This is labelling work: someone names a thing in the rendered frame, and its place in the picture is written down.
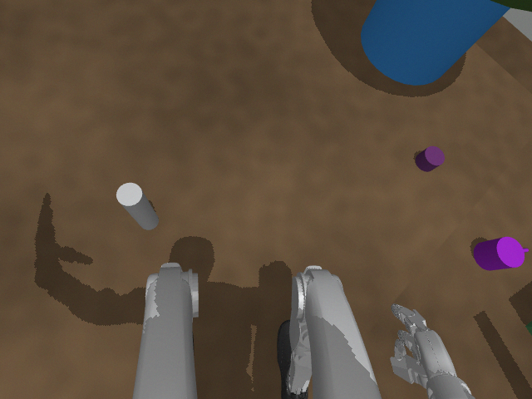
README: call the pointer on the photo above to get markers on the right robot hand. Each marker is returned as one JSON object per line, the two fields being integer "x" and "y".
{"x": 430, "y": 355}

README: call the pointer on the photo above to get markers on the right robot foot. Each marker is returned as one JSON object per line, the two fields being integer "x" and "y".
{"x": 284, "y": 355}

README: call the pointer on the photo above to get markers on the potted plant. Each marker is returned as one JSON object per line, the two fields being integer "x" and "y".
{"x": 415, "y": 42}

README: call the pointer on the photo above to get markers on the right robot arm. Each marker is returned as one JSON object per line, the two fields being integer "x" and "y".
{"x": 447, "y": 387}

